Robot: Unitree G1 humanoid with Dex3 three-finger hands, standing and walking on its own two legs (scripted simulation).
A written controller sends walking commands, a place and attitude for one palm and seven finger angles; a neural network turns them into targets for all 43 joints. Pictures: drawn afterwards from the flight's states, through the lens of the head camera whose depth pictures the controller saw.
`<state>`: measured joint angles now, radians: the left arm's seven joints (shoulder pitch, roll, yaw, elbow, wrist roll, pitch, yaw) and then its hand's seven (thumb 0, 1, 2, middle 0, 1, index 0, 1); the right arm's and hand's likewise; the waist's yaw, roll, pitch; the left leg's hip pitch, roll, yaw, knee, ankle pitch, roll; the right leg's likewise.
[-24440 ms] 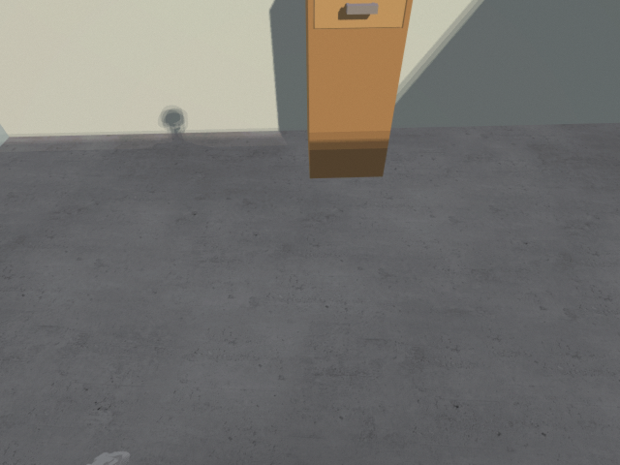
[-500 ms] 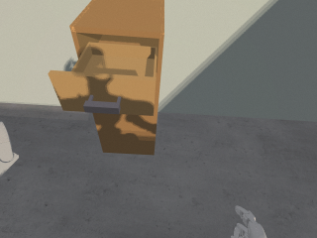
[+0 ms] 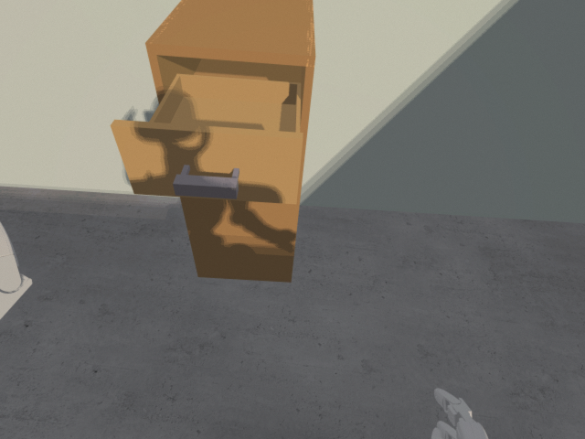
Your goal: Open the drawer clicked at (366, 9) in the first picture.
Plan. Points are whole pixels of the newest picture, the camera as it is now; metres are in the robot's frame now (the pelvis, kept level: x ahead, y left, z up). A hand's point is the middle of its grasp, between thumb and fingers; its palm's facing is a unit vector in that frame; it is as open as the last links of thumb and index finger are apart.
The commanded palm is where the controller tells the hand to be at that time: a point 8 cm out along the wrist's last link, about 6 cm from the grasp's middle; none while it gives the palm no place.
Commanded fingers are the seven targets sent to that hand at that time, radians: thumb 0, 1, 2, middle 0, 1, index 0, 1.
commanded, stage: stop stepping back and stand still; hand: left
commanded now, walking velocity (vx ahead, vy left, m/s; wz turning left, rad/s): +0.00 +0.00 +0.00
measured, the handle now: (209, 178) +0.54 +0.18 +0.05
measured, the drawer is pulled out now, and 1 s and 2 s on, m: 0.29 0.29 0.29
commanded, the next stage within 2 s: let the arm hang, fingers relaxed in 0.60 s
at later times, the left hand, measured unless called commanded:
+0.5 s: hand (32, 272) +0.21 +0.25 +0.21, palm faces +0.40 -0.79 -0.47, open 7.4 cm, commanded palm +0.14 +0.29 +0.24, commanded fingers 0.00 0.90 0.90 -0.20 -0.30 -0.20 -0.30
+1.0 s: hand out of the picture +0.04 +0.19 -0.16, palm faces -0.09 -0.98 -0.20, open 7.4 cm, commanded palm none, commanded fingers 0.00 0.90 0.90 -0.20 -0.30 -0.20 -0.30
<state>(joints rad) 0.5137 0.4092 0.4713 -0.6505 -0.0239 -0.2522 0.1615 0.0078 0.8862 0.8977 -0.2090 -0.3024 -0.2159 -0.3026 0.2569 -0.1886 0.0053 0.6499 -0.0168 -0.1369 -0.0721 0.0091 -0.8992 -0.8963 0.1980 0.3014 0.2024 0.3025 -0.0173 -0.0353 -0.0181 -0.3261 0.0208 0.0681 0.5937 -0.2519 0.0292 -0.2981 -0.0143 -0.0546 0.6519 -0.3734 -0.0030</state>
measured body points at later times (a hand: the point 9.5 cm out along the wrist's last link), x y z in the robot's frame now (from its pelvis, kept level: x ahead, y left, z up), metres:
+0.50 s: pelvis +0.01 +0.01 +0.01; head +0.03 +0.02 +0.46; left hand +0.18 +0.29 +0.24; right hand +0.18 -0.22 -0.06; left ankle +0.04 +0.10 -0.73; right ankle +0.00 -0.11 -0.73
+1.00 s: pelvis -0.01 +0.01 +0.00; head +0.01 +0.00 +0.45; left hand +0.04 +0.24 -0.14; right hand +0.06 -0.27 -0.13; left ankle +0.04 +0.10 -0.73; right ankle +0.00 -0.11 -0.73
